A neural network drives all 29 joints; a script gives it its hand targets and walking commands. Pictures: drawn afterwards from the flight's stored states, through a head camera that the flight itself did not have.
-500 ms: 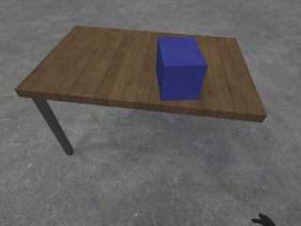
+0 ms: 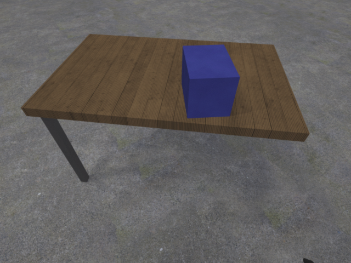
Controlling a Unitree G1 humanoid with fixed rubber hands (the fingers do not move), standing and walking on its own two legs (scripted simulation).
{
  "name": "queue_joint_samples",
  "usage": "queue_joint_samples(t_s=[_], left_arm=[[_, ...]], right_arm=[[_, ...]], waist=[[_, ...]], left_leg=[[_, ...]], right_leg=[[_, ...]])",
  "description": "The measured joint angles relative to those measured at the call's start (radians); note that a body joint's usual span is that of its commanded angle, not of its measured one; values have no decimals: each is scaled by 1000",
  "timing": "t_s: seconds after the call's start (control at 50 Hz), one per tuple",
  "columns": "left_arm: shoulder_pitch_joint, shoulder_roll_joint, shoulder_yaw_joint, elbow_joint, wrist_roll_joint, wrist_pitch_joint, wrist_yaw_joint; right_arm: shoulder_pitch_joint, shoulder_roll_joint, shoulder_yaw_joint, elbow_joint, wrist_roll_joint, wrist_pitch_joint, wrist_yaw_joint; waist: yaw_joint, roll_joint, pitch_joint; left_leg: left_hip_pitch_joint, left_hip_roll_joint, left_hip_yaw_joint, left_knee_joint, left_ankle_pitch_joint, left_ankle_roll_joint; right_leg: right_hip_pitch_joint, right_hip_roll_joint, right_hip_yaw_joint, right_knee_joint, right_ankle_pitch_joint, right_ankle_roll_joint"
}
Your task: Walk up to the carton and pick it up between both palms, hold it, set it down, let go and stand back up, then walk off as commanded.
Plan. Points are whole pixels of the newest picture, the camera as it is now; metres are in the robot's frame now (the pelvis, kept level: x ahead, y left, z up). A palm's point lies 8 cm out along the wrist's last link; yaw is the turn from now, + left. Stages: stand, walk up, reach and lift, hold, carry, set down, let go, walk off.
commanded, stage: stand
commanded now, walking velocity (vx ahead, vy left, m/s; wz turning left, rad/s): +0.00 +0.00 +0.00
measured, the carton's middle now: (205, 80) +0.81 +0.00 -0.02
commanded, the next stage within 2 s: none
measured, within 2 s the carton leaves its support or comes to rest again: neither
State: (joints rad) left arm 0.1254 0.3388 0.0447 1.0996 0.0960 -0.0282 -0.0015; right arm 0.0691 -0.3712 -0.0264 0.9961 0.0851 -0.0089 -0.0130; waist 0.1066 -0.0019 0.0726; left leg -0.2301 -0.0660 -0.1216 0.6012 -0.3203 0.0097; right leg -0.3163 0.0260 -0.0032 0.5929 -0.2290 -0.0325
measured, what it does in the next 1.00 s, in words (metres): stands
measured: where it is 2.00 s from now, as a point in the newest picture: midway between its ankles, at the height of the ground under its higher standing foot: outside the picture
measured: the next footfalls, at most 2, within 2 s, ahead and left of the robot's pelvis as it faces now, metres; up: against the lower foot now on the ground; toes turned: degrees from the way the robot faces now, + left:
none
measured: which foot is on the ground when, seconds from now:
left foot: down 0.00-1.00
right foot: down 0.00-1.00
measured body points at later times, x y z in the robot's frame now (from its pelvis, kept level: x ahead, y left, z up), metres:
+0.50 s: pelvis +0.00 +0.00 +0.00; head +0.00 -0.01 +0.45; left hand +0.04 +0.31 -0.13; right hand +0.15 -0.29 -0.11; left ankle +0.01 +0.13 -0.73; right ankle +0.06 -0.10 -0.73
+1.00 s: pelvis +0.00 +0.00 +0.00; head +0.00 -0.01 +0.45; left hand +0.04 +0.31 -0.12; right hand +0.14 -0.30 -0.12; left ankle +0.01 +0.13 -0.73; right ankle +0.06 -0.10 -0.73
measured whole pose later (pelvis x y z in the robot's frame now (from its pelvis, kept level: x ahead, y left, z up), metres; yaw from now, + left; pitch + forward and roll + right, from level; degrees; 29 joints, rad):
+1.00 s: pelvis +0.00 +0.00 +0.00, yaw +0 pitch -2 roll +1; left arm 0.13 0.34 0.04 1.12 0.10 -0.03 0.00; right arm 0.10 -0.37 -0.02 1.01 0.08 -0.01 -0.01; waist 0.11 0.01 0.04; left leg -0.23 -0.06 -0.12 0.57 -0.30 0.00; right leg -0.32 0.03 0.00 0.57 -0.21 -0.04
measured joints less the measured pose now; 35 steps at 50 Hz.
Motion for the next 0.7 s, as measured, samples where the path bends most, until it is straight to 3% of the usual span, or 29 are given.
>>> queue_joint_samples(t_s=[0.7], left_arm=[[0, 0, 0, 18, 0, 2, 0]], right_arm=[[25, 0, 7, 9, 0, 0, 2]], waist=[[0, 10, -28]], left_leg=[[2, 2, 0, -28, 19, -5]], right_leg=[[0, 0, 0, -23, 17, -2]])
